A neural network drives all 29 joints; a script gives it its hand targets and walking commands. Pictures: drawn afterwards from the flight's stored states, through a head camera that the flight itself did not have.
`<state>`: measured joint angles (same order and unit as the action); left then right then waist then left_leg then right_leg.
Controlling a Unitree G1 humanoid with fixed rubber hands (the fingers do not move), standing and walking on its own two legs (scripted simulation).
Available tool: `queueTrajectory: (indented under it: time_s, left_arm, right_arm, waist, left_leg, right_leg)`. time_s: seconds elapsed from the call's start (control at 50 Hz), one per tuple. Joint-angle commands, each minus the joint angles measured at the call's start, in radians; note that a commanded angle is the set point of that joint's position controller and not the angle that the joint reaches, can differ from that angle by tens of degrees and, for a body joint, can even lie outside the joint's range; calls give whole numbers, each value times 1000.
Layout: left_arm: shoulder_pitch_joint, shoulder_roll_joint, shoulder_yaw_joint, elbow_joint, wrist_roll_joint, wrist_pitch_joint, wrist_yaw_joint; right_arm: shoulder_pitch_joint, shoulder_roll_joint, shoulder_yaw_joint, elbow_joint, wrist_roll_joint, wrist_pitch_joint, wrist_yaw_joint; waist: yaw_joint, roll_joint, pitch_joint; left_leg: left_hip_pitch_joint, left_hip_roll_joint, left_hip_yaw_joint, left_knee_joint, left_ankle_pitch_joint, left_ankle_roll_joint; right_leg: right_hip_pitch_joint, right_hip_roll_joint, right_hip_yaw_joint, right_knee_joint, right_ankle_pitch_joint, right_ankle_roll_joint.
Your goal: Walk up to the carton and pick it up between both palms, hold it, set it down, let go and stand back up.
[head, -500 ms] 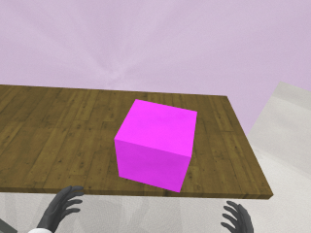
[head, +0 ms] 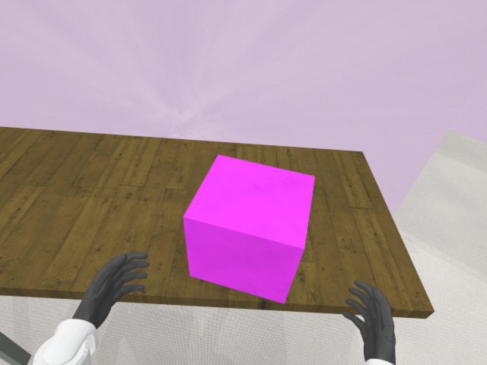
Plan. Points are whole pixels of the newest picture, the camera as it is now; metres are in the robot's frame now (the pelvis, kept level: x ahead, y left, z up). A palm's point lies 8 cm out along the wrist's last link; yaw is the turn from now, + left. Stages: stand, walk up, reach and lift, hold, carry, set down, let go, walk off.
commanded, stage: reach and lift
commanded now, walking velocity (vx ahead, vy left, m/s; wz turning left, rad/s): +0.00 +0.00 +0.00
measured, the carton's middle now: (250, 227) +0.40 +0.01 +0.01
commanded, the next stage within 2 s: none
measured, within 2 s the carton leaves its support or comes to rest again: neither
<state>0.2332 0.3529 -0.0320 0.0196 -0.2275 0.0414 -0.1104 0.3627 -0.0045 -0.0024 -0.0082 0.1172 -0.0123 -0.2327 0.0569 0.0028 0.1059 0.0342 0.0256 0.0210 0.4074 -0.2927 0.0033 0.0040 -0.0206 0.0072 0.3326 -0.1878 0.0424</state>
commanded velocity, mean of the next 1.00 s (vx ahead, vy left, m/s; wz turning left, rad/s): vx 0.00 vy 0.00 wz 0.00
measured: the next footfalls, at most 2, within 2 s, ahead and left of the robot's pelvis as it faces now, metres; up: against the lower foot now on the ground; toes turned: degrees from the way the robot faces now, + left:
none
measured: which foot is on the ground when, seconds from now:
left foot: down 0.00-1.00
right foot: down 0.00-1.00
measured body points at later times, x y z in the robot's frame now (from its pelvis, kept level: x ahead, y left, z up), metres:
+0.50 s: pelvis +0.00 +0.00 +0.00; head +0.01 +0.01 +0.45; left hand +0.30 +0.23 +0.08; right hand +0.27 -0.19 +0.06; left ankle -0.03 +0.11 -0.74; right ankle +0.01 -0.15 -0.74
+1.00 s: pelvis -0.02 +0.00 +0.00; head +0.00 +0.02 +0.45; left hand +0.38 +0.20 +0.12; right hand +0.33 -0.19 +0.10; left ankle -0.03 +0.11 -0.74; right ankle +0.01 -0.15 -0.74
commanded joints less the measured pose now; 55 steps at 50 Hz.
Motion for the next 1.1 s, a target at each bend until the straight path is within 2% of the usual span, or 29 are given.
queueTrajectory:
  time_s: [0.0, 0.04, 0.06, 0.1, 0.18, 0.22, 0.28, 0.3, 0.32, 0.36, 0.38, 0.4, 0.46, 0.48, 0.54, 0.58, 0.66, 0.72, 0.74, 0.8, 0.84, 0.86, 0.88, 0.96, 0.98, 1.0, 1.02, 1.04, 1.08]
  left_arm:
    - [-194, 113, 66, -149, -11, 20, -1]
    - [-216, 123, 83, -137, -4, 48, -6]
    - [-260, 119, 74, -156, -8, 58, -5]
    - [-259, 110, 94, -108, 7, 88, -11]
    - [-332, 115, 108, -122, 9, 138, -13]
    - [-370, 113, 132, -130, 16, 153, -16]
    - [-359, 100, 147, -150, 17, 191, -17]
    - [-361, 103, 158, -128, 17, 204, -19]
    - [-421, 111, 157, -150, 8, 202, -19]
    - [-456, 119, 172, -137, 9, 211, -15]
    - [-511, 115, 160, -134, 0, 219, -13]
    - [-506, 120, 173, -107, 15, 221, -19]
    - [-564, 105, 161, -120, 16, 249, -12]
    - [-581, 107, 156, -109, 12, 257, -14]
    - [-627, 116, 174, -86, 22, 287, -4]
    - [-661, 108, 170, -83, 23, 310, -6]
    - [-743, 118, 180, -74, 13, 328, 3]
    - [-826, 125, 180, -18, 20, 346, 10]
    - [-839, 120, 182, 0, 19, 354, 6]
    - [-938, 131, 182, 57, 16, 361, 7]
    - [-984, 125, 173, 89, 19, 364, 7]
    - [-980, 131, 181, 99, 18, 368, 6]
    - [-980, 131, 184, 105, 23, 366, 7]
    - [-1108, 155, 187, 190, 21, 361, 8]
    - [-1133, 154, 176, 203, 20, 354, 9]
    - [-1157, 161, 180, 224, 19, 347, 11]
    - [-1189, 164, 170, 243, 20, 343, 13]
    - [-1204, 174, 178, 274, 17, 339, 13]
    - [-1220, 165, 174, 304, 19, 337, 16]
  right_arm:
    - [-109, -50, -1, -152, 10, 14, -13]
    - [-130, -45, 1, -171, 11, 37, -17]
    - [-158, -52, -15, -171, 9, 50, -23]
    - [-160, -46, -9, -147, 11, 73, -26]
    - [-243, -69, -3, -182, 26, 98, -39]
    - [-273, -68, -9, -201, 24, 113, -41]
    - [-283, -90, 2, -216, 34, 127, -47]
    - [-304, -89, 9, -212, 40, 133, -48]
    - [-337, -92, -2, -221, 44, 139, -49]
    - [-359, -81, -6, -207, 48, 155, -46]
    - [-399, -95, -11, -197, 44, 166, -46]
    - [-391, -90, -4, -178, 50, 173, -46]
    - [-436, -105, -15, -173, 75, 196, -47]
    - [-456, -119, -31, -174, 64, 199, -48]
    - [-532, -134, -29, -154, 83, 210, -47]
    - [-561, -166, -32, -140, 89, 217, -47]
    - [-644, -179, -39, -135, 114, 228, -40]
    - [-736, -185, -44, -74, 129, 238, -35]
    - [-756, -192, -40, -49, 126, 247, -31]
    - [-857, -194, -58, -24, 128, 255, -33]
    - [-900, -199, -52, 34, 130, 266, -31]
    - [-912, -205, -52, 33, 129, 265, -30]
    - [-918, -202, -47, 27, 136, 263, -29]
    - [-1041, -209, -68, 95, 128, 270, -33]
    - [-1051, -204, -68, 124, 125, 277, -30]
    - [-1064, -202, -65, 127, 120, 275, -29]
    - [-1093, -198, -71, 138, 121, 274, -29]
    - [-1117, -211, -72, 161, 115, 274, -26]
    - [-1162, -209, -75, 183, 118, 267, -29]
  waist:
    - [-22, 84, -34]
    - [-20, 79, -42]
    - [-32, 82, -60]
    - [-31, 79, -44]
    - [-35, 64, -99]
    - [-22, 79, -120]
    - [-35, 42, -154]
    - [-28, 37, -167]
    - [-44, 39, -185]
    - [-37, 45, -192]
    - [-55, 43, -189]
    - [-43, 40, -181]
    - [-60, 66, -197]
    - [-75, 72, -223]
    - [-61, 83, -258]
    - [-79, 80, -266]
    - [-80, 73, -318]
    - [-86, 101, -329]
    - [-85, 67, -323]
    - [-97, 61, -356]
    - [-101, 86, -369]
    - [-100, 63, -376]
    - [-98, 72, -401]
    - [-110, 51, -416]
    - [-120, 66, -435]
    - [-113, 61, -436]
    - [-113, 74, -461]
    - [-124, 48, -463]
    - [-121, 50, -496]
  left_leg:
    - [-192, 17, -8, -113, 263, -48]
    - [-179, 10, -3, -116, 268, -41]
    - [-181, 7, -2, -115, 273, -45]
    - [-178, 8, 0, -124, 253, -38]
    - [-144, 3, 12, -109, 341, -46]
    - [-144, 1, 13, -112, 343, -48]
    - [-110, -7, 19, -98, 389, -46]
    - [-103, -7, 23, -92, 394, -43]
    - [-111, -13, 25, -95, 380, -45]
    - [-122, -11, 35, -100, 346, -38]
    - [-127, -5, 27, -103, 350, -44]
    - [-134, -5, 29, -106, 329, -39]
    - [-130, -6, 31, -109, 334, -44]
    - [-130, -5, 30, -104, 352, -48]
    - [-123, -10, 35, -87, 407, -52]
    - [-104, -10, 30, -79, 448, -61]
    - [-105, -12, 38, -72, 451, -62]
    - [-112, -16, 40, -76, 424, -59]
    - [-119, -14, 37, -78, 411, -55]
    - [-153, -19, 41, -89, 355, -45]
    - [-148, -23, 42, -84, 380, -50]
    - [-147, -21, 38, -81, 394, -46]
    - [-134, -20, 36, -79, 406, -49]
    - [-166, -25, 40, -80, 338, -35]
    - [-169, -25, 42, -87, 317, -32]
    - [-187, -28, 39, -87, 306, -29]
    - [-187, -29, 42, -81, 323, -33]
    - [-184, -30, 37, -77, 316, -29]
    - [-169, -30, 33, -68, 361, -34]
  right_leg:
    - [77, 8, 22, -39, 137, -78]
    - [80, 3, 25, -46, 160, -68]
    - [84, 4, 26, -44, 170, -69]
    - [79, 0, 24, -55, 159, -65]
    - [97, 3, 14, -47, 251, -53]
    - [102, 5, 14, -47, 260, -51]
    - [112, 10, 8, -48, 341, -40]
    - [106, 8, 12, -47, 354, -38]
    - [109, 10, 6, -49, 343, -38]
    - [99, 6, 14, -45, 309, -39]
    - [95, 12, 4, -41, 306, -39]
    - [105, 9, 9, -44, 287, -38]
    - [106, 20, 4, -42, 286, -39]
    - [114, 21, 3, -45, 298, -42]
    - [111, 29, -1, -30, 341, -38]
    - [103, 39, -6, -35, 362, -42]
    - [94, 48, -10, -28, 359, -44]
    - [84, 49, -16, -29, 336, -44]
    - [80, 53, -12, -35, 319, -48]
    - [81, 51, -13, -34, 293, -47]
    - [85, 51, -18, -29, 319, -44]
    - [92, 56, -17, -23, 339, -45]
    - [109, 59, -24, -18, 353, -42]
    - [100, 57, -27, -21, 312, -40]
    - [100, 53, -30, -22, 300, -42]
    - [110, 52, -26, -16, 301, -38]
    - [106, 50, -25, -14, 317, -40]
    - [97, 53, -31, -13, 311, -38]
    - [111, 57, -37, -8, 362, -37]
